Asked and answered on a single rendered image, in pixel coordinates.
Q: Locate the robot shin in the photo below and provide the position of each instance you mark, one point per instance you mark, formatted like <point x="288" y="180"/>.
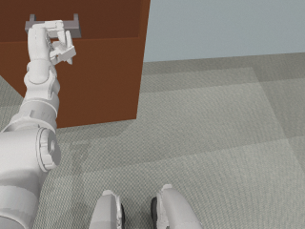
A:
<point x="118" y="222"/>
<point x="162" y="221"/>

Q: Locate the robot left hand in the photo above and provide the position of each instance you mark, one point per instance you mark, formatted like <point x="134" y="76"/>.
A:
<point x="40" y="46"/>

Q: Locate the robot right shin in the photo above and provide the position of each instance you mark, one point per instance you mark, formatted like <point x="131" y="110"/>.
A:
<point x="162" y="221"/>

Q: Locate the robot left forearm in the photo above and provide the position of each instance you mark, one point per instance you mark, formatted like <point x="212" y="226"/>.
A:
<point x="39" y="108"/>

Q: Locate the left robot upper arm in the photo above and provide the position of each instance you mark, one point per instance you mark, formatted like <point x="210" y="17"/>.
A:
<point x="26" y="157"/>

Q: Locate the handle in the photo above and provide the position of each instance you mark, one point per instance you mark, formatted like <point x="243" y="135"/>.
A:
<point x="69" y="25"/>

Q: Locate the cabinet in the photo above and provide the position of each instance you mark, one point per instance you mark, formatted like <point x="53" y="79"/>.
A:
<point x="101" y="85"/>

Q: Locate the robot left shin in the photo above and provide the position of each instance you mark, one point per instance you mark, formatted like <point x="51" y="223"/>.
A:
<point x="118" y="222"/>

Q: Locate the drawer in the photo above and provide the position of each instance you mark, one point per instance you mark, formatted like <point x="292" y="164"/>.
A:
<point x="98" y="19"/>

